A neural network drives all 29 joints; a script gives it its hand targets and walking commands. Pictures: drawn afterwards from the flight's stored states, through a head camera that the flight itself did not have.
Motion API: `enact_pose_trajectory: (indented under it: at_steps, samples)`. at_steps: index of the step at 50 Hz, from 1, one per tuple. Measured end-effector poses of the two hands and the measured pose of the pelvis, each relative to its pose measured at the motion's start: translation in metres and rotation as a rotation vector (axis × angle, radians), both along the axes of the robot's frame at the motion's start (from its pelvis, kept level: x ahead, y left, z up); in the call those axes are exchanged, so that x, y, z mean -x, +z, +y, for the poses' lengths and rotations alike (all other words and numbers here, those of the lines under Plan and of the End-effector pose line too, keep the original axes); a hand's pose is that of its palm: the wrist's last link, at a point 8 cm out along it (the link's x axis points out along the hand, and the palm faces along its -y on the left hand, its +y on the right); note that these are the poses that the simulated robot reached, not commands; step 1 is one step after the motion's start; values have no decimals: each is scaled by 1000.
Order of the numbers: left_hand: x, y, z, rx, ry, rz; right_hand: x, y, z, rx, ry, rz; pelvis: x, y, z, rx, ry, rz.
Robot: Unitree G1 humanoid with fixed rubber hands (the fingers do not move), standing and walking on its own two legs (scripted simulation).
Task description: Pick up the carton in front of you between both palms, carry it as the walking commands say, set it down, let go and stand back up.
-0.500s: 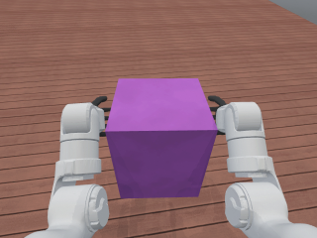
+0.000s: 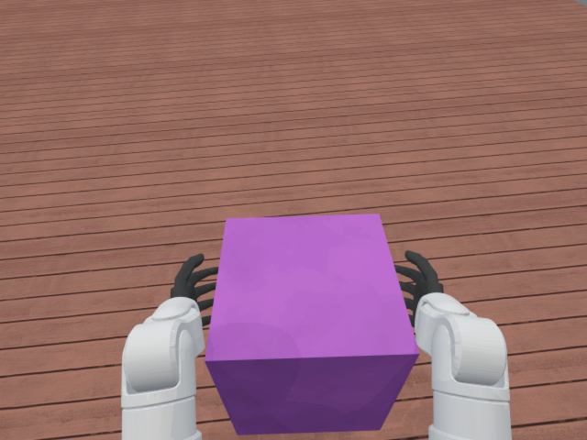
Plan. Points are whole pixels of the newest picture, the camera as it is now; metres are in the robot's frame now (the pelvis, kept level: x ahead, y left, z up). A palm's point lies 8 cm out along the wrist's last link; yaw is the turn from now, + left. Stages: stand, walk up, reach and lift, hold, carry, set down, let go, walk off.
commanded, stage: carry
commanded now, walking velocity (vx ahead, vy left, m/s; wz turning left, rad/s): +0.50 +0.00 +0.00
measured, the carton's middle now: (305, 328) +0.29 -0.01 +0.00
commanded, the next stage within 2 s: none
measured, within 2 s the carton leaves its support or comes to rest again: neither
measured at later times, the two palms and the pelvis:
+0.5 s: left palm (195, 194) +0.51 +0.17 +0.07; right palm (373, 192) +0.49 -0.13 +0.08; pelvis +0.24 +0.04 -0.01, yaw -3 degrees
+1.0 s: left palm (209, 170) +0.56 +0.15 +0.08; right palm (378, 167) +0.55 -0.15 +0.08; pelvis +0.30 +0.01 -0.01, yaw -3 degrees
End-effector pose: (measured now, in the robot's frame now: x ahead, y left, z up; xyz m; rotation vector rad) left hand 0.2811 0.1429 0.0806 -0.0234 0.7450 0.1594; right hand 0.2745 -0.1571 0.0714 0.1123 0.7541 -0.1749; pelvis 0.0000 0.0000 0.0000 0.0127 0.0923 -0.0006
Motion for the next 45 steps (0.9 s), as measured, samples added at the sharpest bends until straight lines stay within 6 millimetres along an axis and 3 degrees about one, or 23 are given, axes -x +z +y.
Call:
enact_pose_trajectory:
  at_steps: [8, 11, 15, 21, 33, 38, 45]
  samples:
    - [-82, 23, 14, -1, 8, -85, -88, 26, 15, 36, 39, -86, -98, 3, 9, -5, -9, -20]
    - [-120, 19, 25, 9, 4, -101, -125, 25, 25, 47, 35, -102, -140, -7, 19, 5, -16, -39]
    - [-172, -3, 38, 35, -13, -82, -172, 11, 39, 85, 31, -81, -186, -23, 33, -3, -34, -47]
    - [-209, -18, 34, 57, -39, 21, -198, -1, 35, 88, -7, 22, -216, -9, 38, 18, -55, -33]
    - [-269, 17, 16, 9, -53, -95, -257, 23, 17, 51, -13, -94, -283, -8, 24, 8, -46, -38]
    - [-280, 8, 12, 11, -43, -58, -271, 14, 13, 52, -2, -57, -296, -11, 18, 9, -46, -36]
    - [-284, 1, 8, 14, -39, -49, -277, 9, 9, 55, 3, -48, -299, -13, 12, 7, -45, -38]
